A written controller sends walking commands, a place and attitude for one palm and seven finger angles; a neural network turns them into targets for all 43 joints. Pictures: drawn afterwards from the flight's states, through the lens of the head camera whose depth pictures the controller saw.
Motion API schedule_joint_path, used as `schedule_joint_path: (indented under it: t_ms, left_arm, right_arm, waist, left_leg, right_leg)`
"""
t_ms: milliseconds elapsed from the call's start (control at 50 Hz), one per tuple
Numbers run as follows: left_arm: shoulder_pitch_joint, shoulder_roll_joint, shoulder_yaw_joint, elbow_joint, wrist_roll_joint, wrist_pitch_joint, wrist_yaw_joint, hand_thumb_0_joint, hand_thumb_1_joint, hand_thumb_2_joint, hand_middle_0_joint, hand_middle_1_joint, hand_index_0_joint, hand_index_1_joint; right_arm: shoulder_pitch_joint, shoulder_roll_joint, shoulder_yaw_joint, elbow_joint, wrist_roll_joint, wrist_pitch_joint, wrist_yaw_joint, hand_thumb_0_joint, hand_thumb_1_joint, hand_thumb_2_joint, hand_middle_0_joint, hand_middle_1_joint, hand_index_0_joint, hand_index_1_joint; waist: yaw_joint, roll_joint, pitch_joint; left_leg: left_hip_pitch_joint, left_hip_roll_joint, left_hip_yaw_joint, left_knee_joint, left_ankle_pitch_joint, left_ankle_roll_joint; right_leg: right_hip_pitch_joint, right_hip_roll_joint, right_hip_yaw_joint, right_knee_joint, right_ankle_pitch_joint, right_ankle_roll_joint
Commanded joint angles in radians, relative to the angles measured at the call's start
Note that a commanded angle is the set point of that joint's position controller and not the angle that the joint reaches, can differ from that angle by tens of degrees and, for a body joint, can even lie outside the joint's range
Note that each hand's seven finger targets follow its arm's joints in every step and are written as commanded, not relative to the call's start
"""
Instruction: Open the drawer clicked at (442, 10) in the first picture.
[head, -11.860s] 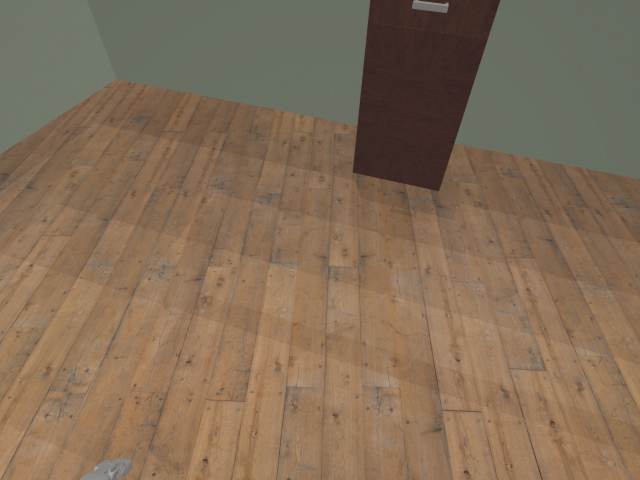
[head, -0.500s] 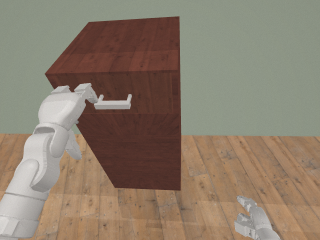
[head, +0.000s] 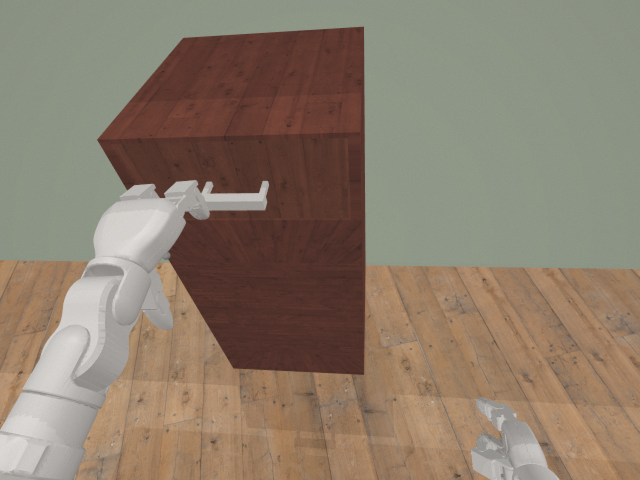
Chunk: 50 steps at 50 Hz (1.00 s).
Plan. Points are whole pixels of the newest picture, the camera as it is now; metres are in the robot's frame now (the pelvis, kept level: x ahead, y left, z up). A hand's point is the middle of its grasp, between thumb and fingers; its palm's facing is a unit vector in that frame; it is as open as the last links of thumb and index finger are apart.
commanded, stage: move the hooked fingers above the handle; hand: left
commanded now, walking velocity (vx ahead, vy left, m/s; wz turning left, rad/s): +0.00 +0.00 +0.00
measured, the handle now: (233, 194) +0.54 +0.24 +0.04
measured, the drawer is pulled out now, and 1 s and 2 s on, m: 0.00 0.00 0.00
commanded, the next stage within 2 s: none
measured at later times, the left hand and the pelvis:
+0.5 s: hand (204, 229) +0.39 +0.22 +0.11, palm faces -0.01 -0.05 -1.00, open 13.8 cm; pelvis +0.02 +0.00 +0.00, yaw +0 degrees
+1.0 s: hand (216, 209) +0.45 +0.22 +0.10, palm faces -0.01 -0.05 -1.00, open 13.8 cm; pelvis +0.03 +0.00 -0.01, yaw -1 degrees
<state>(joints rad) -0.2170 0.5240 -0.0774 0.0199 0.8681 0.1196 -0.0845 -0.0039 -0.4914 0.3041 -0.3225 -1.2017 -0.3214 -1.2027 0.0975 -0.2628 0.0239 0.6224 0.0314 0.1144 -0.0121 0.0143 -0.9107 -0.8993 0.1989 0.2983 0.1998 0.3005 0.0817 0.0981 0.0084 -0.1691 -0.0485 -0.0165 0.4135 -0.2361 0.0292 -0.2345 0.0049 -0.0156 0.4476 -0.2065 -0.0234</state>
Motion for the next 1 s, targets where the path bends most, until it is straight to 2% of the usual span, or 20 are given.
schedule_joint_path:
  t_ms: [0,60,100,160,240,300,380,420,440,520,540,660,720,800,820,840,900,920,960,980]
  left_arm:
    - [-0.416,0.236,0.143,-0.169,0.024,-0.067,0.047,0.000,-0.500,0.300,-0.300,-1.200,-0.300,-1.200]
    - [-0.468,0.294,0.208,-0.114,0.034,-0.099,0.087,0.000,-0.500,0.300,-0.300,-1.200,-0.300,-1.200]
    - [-0.479,0.254,0.186,-0.076,0.030,-0.100,0.107,0.000,-0.500,0.300,-0.300,-1.200,-0.300,-1.200]
    - [-0.482,0.253,0.184,0.032,0.031,-0.074,0.118,0.000,-0.500,0.300,-0.300,-1.200,-0.300,-1.200]
    - [-0.498,0.212,0.113,0.060,0.048,-0.040,0.091,0.000,-0.500,0.300,-0.300,-1.200,-0.300,-1.200]
    - [-0.537,0.181,0.063,0.074,0.048,-0.041,0.061,0.000,-0.500,0.300,-0.300,-1.200,-0.300,-1.200]
    - [-0.567,0.247,0.124,0.055,0.039,-0.097,0.053,0.000,-0.500,0.300,-0.300,-1.200,-0.300,-1.200]
    - [-0.596,0.261,0.145,0.019,0.038,-0.131,0.069,0.000,-0.500,0.300,-0.300,-1.200,-0.300,-1.200]
    - [-0.606,0.251,0.143,0.022,0.036,-0.143,0.083,0.000,-0.500,0.300,-0.300,-1.200,-0.300,-1.200]
    - [-0.593,0.321,0.240,0.117,0.042,-0.144,0.143,0.000,-0.500,0.300,-0.300,-1.200,-0.300,-1.200]
    - [-0.613,0.265,0.188,0.129,0.047,-0.136,0.151,0.000,-0.500,0.300,-0.300,-1.200,-0.300,-1.200]
    - [-0.604,0.248,0.145,0.202,0.068,-0.070,0.146,0.000,-0.500,0.300,-0.300,-1.200,-0.300,-1.200]
    - [-0.631,0.160,0.049,0.189,0.061,-0.064,0.103,0.000,-0.500,0.300,-0.300,-1.200,-0.300,-1.200]
    - [-0.721,0.206,0.065,0.203,0.063,-0.103,0.082,0.000,-0.500,0.300,-0.300,-1.200,-0.300,-1.200]
    - [-0.746,0.224,0.082,0.207,0.060,-0.119,0.084,0.000,-0.500,0.300,-0.300,-1.200,-0.300,-1.200]
    - [-0.769,0.257,0.112,0.222,0.067,-0.135,0.094,0.000,-0.500,0.300,-0.300,-1.200,-0.300,-1.200]
    - [-0.795,0.272,0.145,0.287,0.073,-0.166,0.130,0.000,-0.500,0.300,-0.300,-1.200,-0.300,-1.200]
    - [-0.823,0.314,0.183,0.295,0.078,-0.176,0.146,0.000,-0.500,0.300,-0.300,-1.200,-0.300,-1.200]
    - [-0.848,0.276,0.154,0.339,0.090,-0.175,0.173,0.000,-0.500,0.300,-0.300,-1.200,-0.300,-1.200]
    - [-0.837,0.295,0.178,0.358,0.093,-0.172,0.186,0.000,-0.500,0.300,-0.300,-1.200,-0.300,-1.200]
  right_arm:
    - [-0.121,-0.098,-0.034,-0.145,-0.001,-0.056,-0.019,0.000,-0.900,-0.900,0.200,0.300,0.200,0.300]
    - [-0.106,-0.094,-0.036,-0.125,-0.002,-0.059,-0.022,0.000,-0.900,-0.900,0.200,0.300,0.200,0.300]
    - [-0.101,-0.087,-0.037,-0.123,0.000,-0.057,-0.019,0.000,-0.900,-0.900,0.200,0.300,0.200,0.300]
    - [-0.087,-0.097,-0.040,-0.108,0.005,-0.049,-0.019,0.000,-0.900,-0.900,0.200,0.300,0.200,0.300]
    - [-0.083,-0.108,-0.044,-0.128,0.008,-0.038,-0.015,0.000,-0.900,-0.900,0.200,0.300,0.200,0.300]
    - [-0.067,-0.114,-0.049,-0.133,0.010,-0.032,-0.021,0.000,-0.900,-0.900,0.200,0.300,0.200,0.300]
    - [-0.038,-0.118,-0.057,-0.133,0.006,-0.035,-0.030,0.000,-0.900,-0.900,0.200,0.300,0.200,0.300]
    - [-0.030,-0.116,-0.062,-0.136,0.003,-0.036,-0.030,0.000,-0.900,-0.900,0.200,0.300,0.200,0.300]
    - [-0.020,-0.108,-0.064,-0.133,0.003,-0.040,-0.029,0.000,-0.900,-0.900,0.200,0.300,0.200,0.300]
    - [0.006,-0.115,-0.071,-0.108,0.005,-0.034,-0.025,0.000,-0.900,-0.900,0.200,0.300,0.200,0.300]
    - [0.003,-0.108,-0.069,-0.108,0.007,-0.034,-0.021,0.000,-0.900,-0.900,0.200,0.300,0.200,0.300]
    - [0.021,-0.124,-0.077,-0.107,0.010,-0.019,-0.016,0.000,-0.900,-0.900,0.200,0.300,0.200,0.300]
    - [0.022,-0.124,-0.080,-0.121,0.012,-0.012,-0.020,0.000,-0.900,-0.900,0.200,0.300,0.200,0.300]
    - [0.046,-0.126,-0.080,-0.109,0.009,-0.010,-0.034,0.000,-0.900,-0.900,0.200,0.300,0.200,0.300]
    - [0.053,-0.127,-0.081,-0.105,0.007,-0.010,-0.039,0.000,-0.900,-0.900,0.200,0.300,0.200,0.300]
    - [0.062,-0.125,-0.081,-0.098,0.007,-0.011,-0.042,0.000,-0.900,-0.900,0.200,0.300,0.200,0.300]
    - [0.080,-0.114,-0.080,-0.086,0.005,-0.011,-0.045,0.000,-0.900,-0.900,0.200,0.300,0.200,0.300]
    - [0.093,-0.121,-0.083,-0.079,0.002,-0.010,-0.043,0.000,-0.900,-0.900,0.200,0.300,0.200,0.300]
    - [0.098,-0.109,-0.085,-0.075,0.002,-0.013,-0.037,0.000,-0.900,-0.900,0.200,0.300,0.200,0.300]
    - [0.105,-0.111,-0.088,-0.072,0.000,-0.014,-0.034,0.000,-0.900,-0.900,0.200,0.300,0.200,0.300]
  waist:
    - [-0.015,-0.087,-0.248]
    - [-0.003,-0.047,-0.268]
    - [-0.001,-0.044,-0.267]
    - [-0.008,-0.051,-0.245]
    - [-0.017,-0.074,-0.296]
    - [-0.040,-0.105,-0.303]
    - [-0.032,-0.109,-0.345]
    - [-0.025,-0.070,-0.380]
    - [-0.022,-0.060,-0.379]
    - [-0.006,-0.063,-0.357]
    - [-0.014,-0.072,-0.354]
    - [-0.031,-0.091,-0.398]
    - [-0.061,-0.118,-0.407]
    - [-0.074,-0.099,-0.399]
    - [-0.077,-0.118,-0.399]
    - [-0.071,-0.091,-0.408]
    - [-0.063,-0.071,-0.400]
    - [-0.058,-0.055,-0.426]
    - [-0.061,-0.037,-0.420]
    - [-0.052,-0.040,-0.437]
  left_leg:
    - [-0.008,0.011,0.004,-0.055,0.165,-0.001]
    - [-0.022,0.008,0.003,-0.054,0.186,-0.009]
    - [-0.026,0.008,0.004,-0.052,0.214,-0.014]
    - [-0.049,0.011,0.015,-0.050,0.213,-0.015]
    - [-0.047,0.012,0.020,-0.040,0.234,-0.010]
    - [-0.041,0.010,0.020,-0.028,0.222,-0.001]
    - [-0.039,0.005,0.014,-0.009,0.265,0.007]
    - [-0.034,0.002,0.012,0.001,0.301,0.003]
    - [-0.025,0.004,0.008,0.004,0.315,0.003]
    - [-0.069,0.007,0.017,0.008,0.354,-0.006]
    - [-0.072,0.007,0.019,0.013,0.357,-0.006]
    - [-0.068,0.014,0.031,0.028,0.382,-0.001]
    - [-0.042,0.014,0.025,0.046,0.396,0.008]
    - [-0.034,0.009,0.016,0.063,0.359,0.013]
    - [-0.041,0.009,0.015,0.065,0.351,0.014]
    - [-0.043,0.009,0.014,0.067,0.358,0.013]
    - [-0.063,0.009,0.017,0.080,0.389,0.007]
    - [-0.070,0.010,0.014,0.080,0.406,0.000]
    - [-0.066,0.015,0.017,0.089,0.426,-0.004]
    - [-0.069,0.018,0.018,0.091,0.442,-0.005]
  right_leg:
    - [0.132,-0.005,0.012,-0.058,0.066,-0.012]
    - [0.151,-0.003,0.015,-0.051,0.077,-0.020]
    - [0.145,-0.004,0.009,-0.043,0.107,-0.022]
    - [0.138,-0.004,0.010,-0.047,0.112,-0.022]
    - [0.156,-0.008,0.013,-0.035,0.144,-0.020]
    - [0.136,-0.009,0.014,-0.034,0.154,-0.015]
    - [0.160,-0.007,0.021,-0.015,0.214,-0.016]
    - [0.167,-0.005,0.021,0.000,0.236,-0.019]
    - [0.151,-0.004,0.018,0.005,0.242,-0.021]
    - [0.161,0.000,0.018,0.014,0.278,-0.024]
    - [0.147,-0.001,0.015,0.020,0.286,-0.023]
    - [0.152,-0.003,0.016,0.034,0.329,-0.019]
    - [0.127,-0.001,0.014,0.035,0.342,-0.015]
    - [0.084,0.002,0.017,0.039,0.317,-0.015]
    - [0.086,0.002,0.018,0.036,0.311,-0.015]
    - [0.082,0.001,0.018,0.044,0.312,-0.018]
    - [0.071,0.002,0.016,0.062,0.335,-0.021]
    - [0.082,0.003,0.015,0.067,0.331,-0.025]
    - [0.053,0.005,0.009,0.078,0.333,-0.026]
    - [0.059,0.006,0.010,0.081,0.340,-0.026]
